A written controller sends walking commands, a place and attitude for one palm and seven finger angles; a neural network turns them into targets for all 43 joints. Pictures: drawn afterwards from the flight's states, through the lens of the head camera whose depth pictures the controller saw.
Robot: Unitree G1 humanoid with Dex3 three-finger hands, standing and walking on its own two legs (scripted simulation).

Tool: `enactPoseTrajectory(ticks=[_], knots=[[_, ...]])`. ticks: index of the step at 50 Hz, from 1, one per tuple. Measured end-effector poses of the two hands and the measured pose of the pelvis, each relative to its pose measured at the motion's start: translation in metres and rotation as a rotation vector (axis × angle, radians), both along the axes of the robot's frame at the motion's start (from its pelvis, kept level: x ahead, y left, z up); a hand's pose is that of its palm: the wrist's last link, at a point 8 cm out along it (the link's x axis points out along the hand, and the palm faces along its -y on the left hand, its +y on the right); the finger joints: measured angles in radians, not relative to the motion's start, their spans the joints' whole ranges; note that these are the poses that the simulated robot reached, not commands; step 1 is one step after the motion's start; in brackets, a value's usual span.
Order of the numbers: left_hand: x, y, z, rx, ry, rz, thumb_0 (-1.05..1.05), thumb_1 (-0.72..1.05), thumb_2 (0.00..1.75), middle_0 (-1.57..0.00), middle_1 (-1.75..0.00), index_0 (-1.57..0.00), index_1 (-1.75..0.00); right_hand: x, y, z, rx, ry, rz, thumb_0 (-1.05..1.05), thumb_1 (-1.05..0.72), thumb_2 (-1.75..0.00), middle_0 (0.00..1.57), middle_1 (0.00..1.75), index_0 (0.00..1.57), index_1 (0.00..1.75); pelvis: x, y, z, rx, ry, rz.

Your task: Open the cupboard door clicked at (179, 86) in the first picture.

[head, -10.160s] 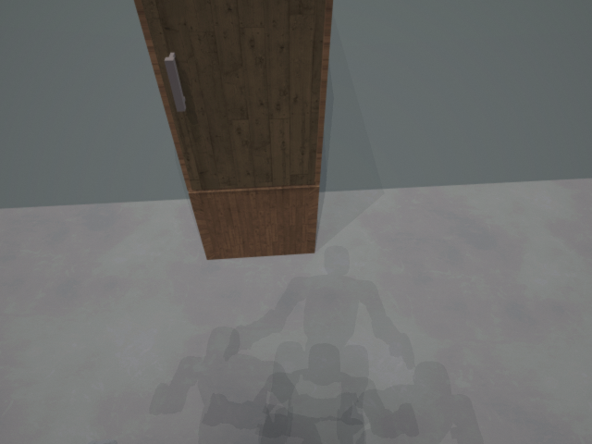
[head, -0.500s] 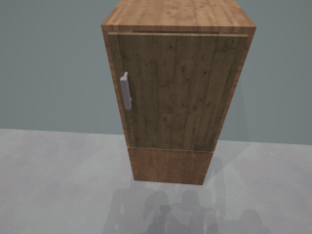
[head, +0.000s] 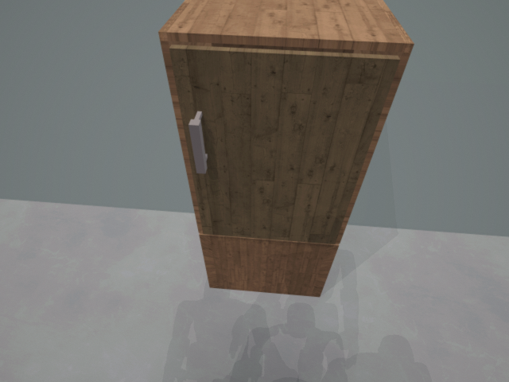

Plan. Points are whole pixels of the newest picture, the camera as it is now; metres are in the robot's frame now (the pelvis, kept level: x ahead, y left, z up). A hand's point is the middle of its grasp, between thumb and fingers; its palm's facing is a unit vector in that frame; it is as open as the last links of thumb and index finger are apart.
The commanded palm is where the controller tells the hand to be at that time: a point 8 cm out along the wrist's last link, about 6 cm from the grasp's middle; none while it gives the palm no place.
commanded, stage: look again from close up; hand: left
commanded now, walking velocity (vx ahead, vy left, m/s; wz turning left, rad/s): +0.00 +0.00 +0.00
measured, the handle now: (200, 142) +0.60 +0.16 +0.05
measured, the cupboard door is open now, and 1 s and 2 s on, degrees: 0 0 0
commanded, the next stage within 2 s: raise the hand with hooked fingers in 0.58 s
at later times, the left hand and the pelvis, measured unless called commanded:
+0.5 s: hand out of the picture -0.02 +0.15 -0.18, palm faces +0.07 -0.99 -0.15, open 7.4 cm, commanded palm none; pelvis +0.00 +0.00 +0.00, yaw +0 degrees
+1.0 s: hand (163, 326) +0.20 +0.16 +0.00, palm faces -0.01 -1.00 +0.03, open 8.0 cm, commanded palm +0.13 +0.24 -0.05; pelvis -0.01 +0.01 -0.06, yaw +2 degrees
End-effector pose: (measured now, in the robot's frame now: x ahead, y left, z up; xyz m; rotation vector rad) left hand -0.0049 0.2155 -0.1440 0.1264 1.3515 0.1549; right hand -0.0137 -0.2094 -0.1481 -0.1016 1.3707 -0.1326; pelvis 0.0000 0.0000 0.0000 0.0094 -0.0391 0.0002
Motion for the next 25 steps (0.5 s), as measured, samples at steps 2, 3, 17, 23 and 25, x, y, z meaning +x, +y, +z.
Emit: enactPoseTrajectory(ticks=[2,3,17,23,25], knots=[[-0.003,-0.002,-0.001,-0.006,0.006,0.004,0.01,0.91,0.9,-0.2,-0.3,-0.2,-0.3,-0.003,0.001,0.0,0.002,0.008,-0.002,0.0,-0.91,-0.89,0.2,0.3,0.2,0.3,0.0,0.0,0.0,-0.001,0.0,0.001],[-0.004,-0.003,-0.001,-0.009,0.01,0.005,0.01,0.91,0.9,-0.2,-0.3,-0.2,-0.3,-0.004,0.001,0.0,0.002,0.012,-0.003,0.0,-0.91,-0.89,0.2,0.3,0.2,0.3,-0.001,-0.001,0.0,-0.001,0.0,0.001],[-0.018,-0.013,-0.004,-0.034,0.039,0.029,0.0,0.9,0.9,-0.2,-0.3,-0.2,-0.3,-0.013,0.01,0.0,0.012,0.035,-0.013,0.0,-0.91,-0.89,0.2,0.3,0.2,0.3,-0.002,0.0,0.0,-0.002,0.007,0.002],[-0.019,-0.014,-0.003,-0.035,0.038,0.035,0.0,0.9,0.9,-0.2,-0.3,-0.2,-0.3,-0.011,0.013,0.0,0.018,0.028,-0.013,0.0,-0.91,-0.89,0.2,0.3,0.2,0.3,-0.002,0.001,0.001,-0.001,0.005,0.004],[-0.02,-0.014,-0.003,-0.034,0.037,0.037,0.0,0.9,0.9,-0.2,-0.3,-0.2,-0.3,-0.01,0.013,0.0,0.02,0.026,-0.012,0.0,-0.91,-0.89,0.2,0.3,0.2,0.3,-0.002,0.001,0.001,-0.001,0.005,0.004]])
